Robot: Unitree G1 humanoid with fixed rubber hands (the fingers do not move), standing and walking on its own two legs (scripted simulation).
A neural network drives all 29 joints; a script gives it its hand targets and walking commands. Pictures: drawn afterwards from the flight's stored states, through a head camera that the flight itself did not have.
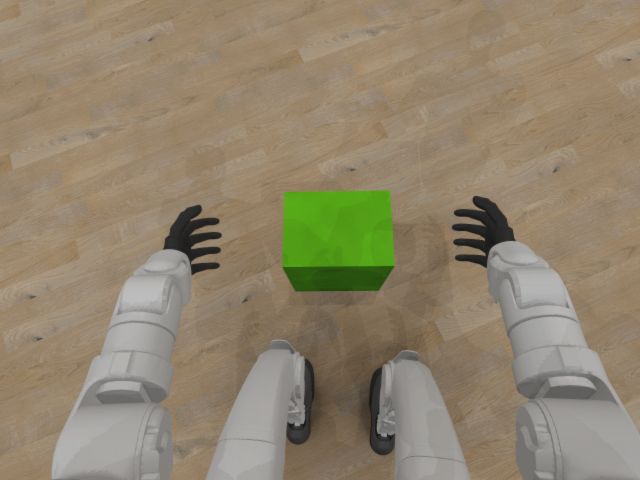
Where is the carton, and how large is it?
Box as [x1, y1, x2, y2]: [282, 190, 394, 290]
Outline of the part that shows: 389,190 284,192 282,266 295,290 379,289 394,265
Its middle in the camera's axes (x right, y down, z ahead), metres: +0.04 +0.01 +0.97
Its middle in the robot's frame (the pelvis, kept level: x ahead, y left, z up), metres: +0.52 +0.03 -0.52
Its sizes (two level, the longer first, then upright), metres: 0.234 0.171 0.292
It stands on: the floor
